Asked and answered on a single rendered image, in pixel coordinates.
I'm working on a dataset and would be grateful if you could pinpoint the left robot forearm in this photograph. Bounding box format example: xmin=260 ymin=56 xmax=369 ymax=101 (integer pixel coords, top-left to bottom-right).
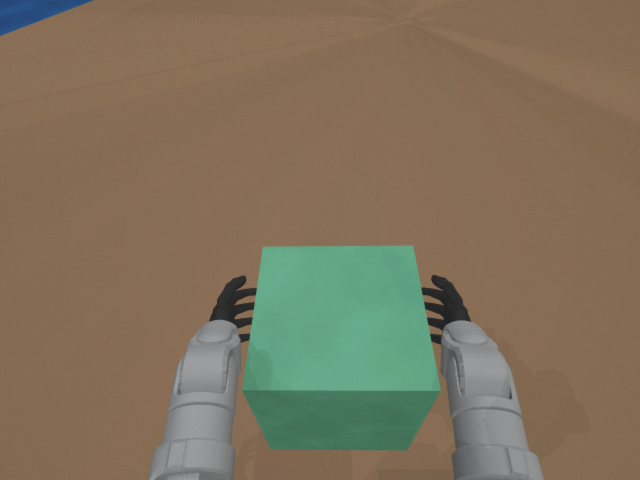
xmin=147 ymin=320 xmax=241 ymax=480

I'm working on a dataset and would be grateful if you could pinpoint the robot left hand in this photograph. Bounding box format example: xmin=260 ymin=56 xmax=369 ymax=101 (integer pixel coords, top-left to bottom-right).
xmin=209 ymin=276 xmax=257 ymax=343

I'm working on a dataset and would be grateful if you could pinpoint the robot right hand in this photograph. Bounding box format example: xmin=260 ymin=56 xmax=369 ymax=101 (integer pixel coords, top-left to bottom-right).
xmin=421 ymin=275 xmax=471 ymax=345

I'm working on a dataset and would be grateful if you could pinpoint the carton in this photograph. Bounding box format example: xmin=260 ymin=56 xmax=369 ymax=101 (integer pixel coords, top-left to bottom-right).
xmin=242 ymin=246 xmax=441 ymax=451

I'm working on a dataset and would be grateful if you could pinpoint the right robot forearm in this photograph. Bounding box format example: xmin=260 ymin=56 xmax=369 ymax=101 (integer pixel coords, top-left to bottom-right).
xmin=441 ymin=320 xmax=544 ymax=480

